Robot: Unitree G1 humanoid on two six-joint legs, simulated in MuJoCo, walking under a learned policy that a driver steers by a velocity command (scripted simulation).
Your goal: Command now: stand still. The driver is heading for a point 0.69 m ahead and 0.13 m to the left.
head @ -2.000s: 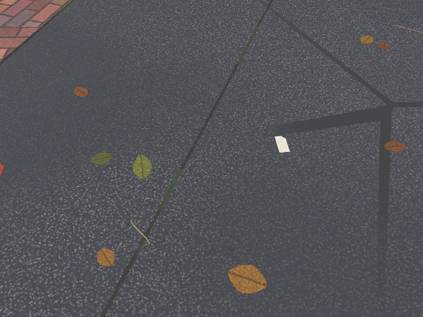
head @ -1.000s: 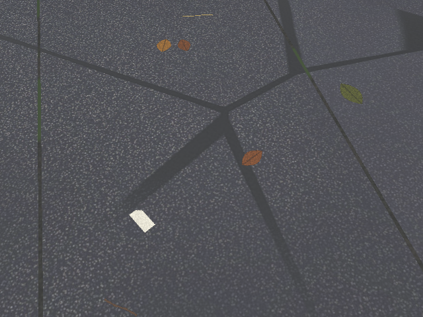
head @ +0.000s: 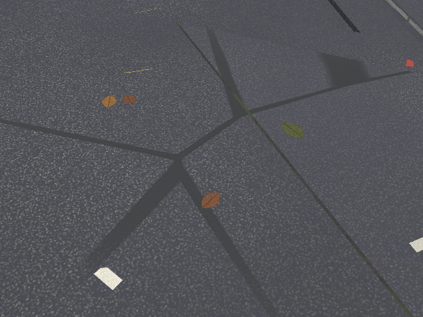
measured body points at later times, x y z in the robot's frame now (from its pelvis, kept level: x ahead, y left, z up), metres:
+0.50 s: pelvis +0.10 +0.03 +0.00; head +0.11 +0.05 +0.45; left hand +0.20 +0.28 -0.15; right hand +0.03 -0.21 -0.13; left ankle +0.02 +0.10 -0.75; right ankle +0.13 -0.10 -0.68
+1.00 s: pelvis +0.38 -0.01 +0.00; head +0.40 -0.02 +0.45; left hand +0.36 +0.24 -0.15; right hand +0.47 -0.26 -0.14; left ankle +0.43 +0.14 -0.67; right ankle +0.37 -0.06 -0.75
